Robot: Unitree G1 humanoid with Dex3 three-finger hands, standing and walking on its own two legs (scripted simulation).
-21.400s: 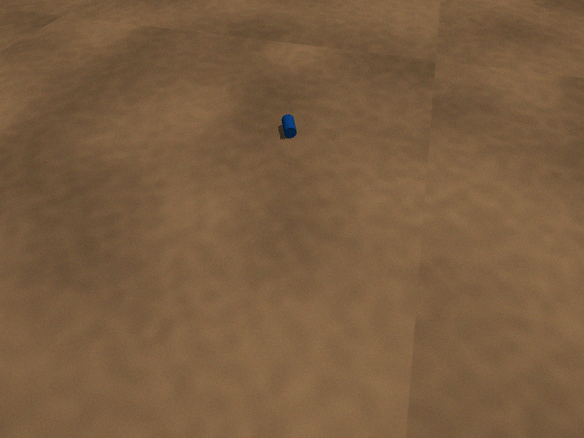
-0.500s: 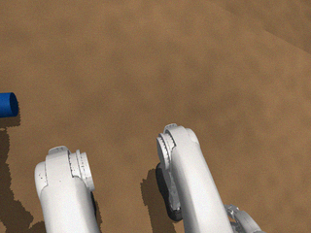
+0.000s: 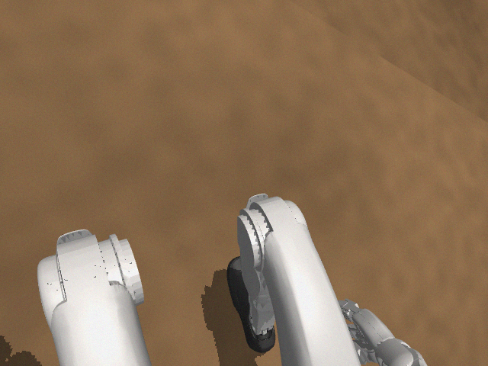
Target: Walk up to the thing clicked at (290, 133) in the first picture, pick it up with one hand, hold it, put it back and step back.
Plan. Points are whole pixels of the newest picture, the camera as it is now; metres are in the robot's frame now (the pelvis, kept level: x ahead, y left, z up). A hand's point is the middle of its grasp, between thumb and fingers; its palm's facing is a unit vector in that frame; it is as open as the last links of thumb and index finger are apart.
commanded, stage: rest palm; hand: left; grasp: from above
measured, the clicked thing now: out of the picture +0.44 +0.40 -0.27
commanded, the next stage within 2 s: close in 1.78 s
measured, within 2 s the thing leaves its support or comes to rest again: neither
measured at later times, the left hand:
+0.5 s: hand out of the picture +0.43 +0.38 -0.20, palm faces -0.48 -0.11 -0.87, open 14.1 cm
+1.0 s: hand out of the picture +0.43 +0.38 -0.22, palm faces -0.46 -0.11 -0.88, open 13.9 cm
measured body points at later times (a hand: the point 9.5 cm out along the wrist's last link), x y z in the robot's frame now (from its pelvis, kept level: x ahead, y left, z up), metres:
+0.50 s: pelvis +0.00 +0.00 +0.00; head +0.24 +0.15 +0.35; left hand +0.45 +0.38 -0.15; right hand +0.09 -0.27 -0.07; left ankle +0.07 +0.13 -0.27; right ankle +0.11 -0.15 -0.27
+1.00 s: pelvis +0.00 +0.00 -0.01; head +0.24 +0.16 +0.34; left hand +0.45 +0.38 -0.17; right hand +0.11 -0.26 -0.07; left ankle +0.07 +0.13 -0.27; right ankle +0.11 -0.15 -0.27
